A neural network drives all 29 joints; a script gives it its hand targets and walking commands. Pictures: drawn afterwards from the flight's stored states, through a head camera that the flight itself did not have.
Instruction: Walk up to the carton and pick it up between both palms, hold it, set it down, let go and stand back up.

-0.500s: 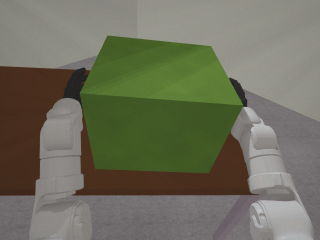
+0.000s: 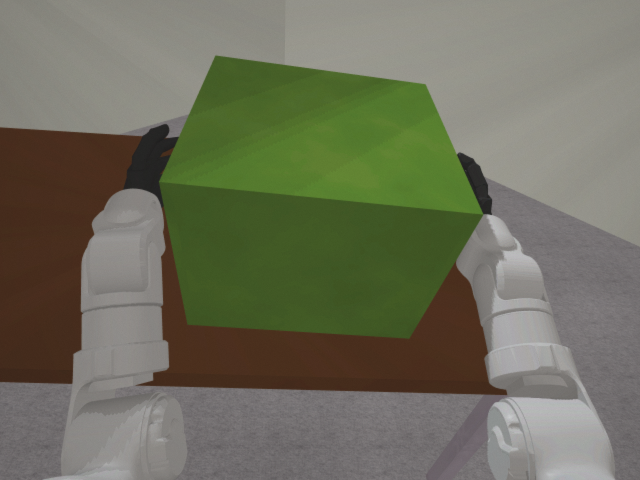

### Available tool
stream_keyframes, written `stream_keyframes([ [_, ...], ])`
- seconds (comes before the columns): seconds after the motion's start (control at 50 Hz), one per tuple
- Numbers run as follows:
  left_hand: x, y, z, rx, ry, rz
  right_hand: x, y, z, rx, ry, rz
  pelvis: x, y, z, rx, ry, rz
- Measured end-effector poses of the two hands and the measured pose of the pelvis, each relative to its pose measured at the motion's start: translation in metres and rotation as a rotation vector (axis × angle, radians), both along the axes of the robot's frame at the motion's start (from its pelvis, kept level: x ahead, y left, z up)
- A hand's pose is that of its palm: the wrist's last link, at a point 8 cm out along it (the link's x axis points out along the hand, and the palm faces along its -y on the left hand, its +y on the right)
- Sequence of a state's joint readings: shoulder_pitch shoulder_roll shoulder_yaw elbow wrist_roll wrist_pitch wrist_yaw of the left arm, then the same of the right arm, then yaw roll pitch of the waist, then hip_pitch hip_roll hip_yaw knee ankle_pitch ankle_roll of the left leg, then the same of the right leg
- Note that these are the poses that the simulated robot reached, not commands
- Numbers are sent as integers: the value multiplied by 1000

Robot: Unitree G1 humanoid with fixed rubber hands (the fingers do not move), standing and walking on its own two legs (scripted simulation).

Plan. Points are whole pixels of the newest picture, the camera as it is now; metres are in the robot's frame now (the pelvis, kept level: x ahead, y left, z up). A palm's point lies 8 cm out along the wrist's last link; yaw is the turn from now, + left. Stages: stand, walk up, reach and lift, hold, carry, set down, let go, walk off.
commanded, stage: set down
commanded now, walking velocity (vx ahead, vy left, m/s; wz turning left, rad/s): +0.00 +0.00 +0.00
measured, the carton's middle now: (312, 197) +0.43 +0.01 +0.17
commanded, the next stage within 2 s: none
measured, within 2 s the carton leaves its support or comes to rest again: neither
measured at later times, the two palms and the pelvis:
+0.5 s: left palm (185, 211) +0.41 +0.17 +0.16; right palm (469, 254) +0.37 -0.21 +0.13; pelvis +0.02 +0.00 +0.00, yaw +0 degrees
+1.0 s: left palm (189, 210) +0.42 +0.17 +0.15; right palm (463, 254) +0.38 -0.21 +0.12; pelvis +0.02 -0.01 +0.00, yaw +1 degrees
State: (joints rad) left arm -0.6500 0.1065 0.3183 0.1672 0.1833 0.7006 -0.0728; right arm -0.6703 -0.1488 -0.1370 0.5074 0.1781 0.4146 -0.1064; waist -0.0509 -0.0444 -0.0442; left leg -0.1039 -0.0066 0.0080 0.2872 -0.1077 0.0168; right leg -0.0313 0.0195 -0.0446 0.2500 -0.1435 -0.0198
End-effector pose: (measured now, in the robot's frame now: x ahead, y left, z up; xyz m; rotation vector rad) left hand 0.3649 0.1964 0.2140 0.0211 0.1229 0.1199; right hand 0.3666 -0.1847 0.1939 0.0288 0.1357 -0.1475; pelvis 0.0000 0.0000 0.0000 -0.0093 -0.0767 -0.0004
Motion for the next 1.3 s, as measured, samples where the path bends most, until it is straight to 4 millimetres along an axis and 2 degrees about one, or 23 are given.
stream_keyframes([
  [0.18,19,-1,-1,25,-48,-35,7,0,-16,-36,-44,-29,3,-4,0,8,-25,18],
  [0.36,35,-16,-35,46,-10,-76,8,-14,-53,-52,-8,-61,16,-3,0,7,-34,20],
  [0.46,40,-24,-50,39,4,-90,6,-21,-67,-47,3,-78,19,-3,-1,4,-26,12],
  [0.54,42,-26,-54,32,1,-91,8,-24,-66,-47,-3,-81,20,-5,-1,2,-2,5],
  [0.74,49,-25,-46,36,1,-76,21,-24,-51,-83,-4,-65,21,-12,-1,7,7,16],
  [1.04,60,-27,-68,27,51,-110,17,-24,-81,-68,43,-99,16,-5,0,7,30,12],
  [1.3,76,-37,-74,5,48,-134,25,-34,-73,-95,36,-119,16,-3,0,5,78,-8],
])
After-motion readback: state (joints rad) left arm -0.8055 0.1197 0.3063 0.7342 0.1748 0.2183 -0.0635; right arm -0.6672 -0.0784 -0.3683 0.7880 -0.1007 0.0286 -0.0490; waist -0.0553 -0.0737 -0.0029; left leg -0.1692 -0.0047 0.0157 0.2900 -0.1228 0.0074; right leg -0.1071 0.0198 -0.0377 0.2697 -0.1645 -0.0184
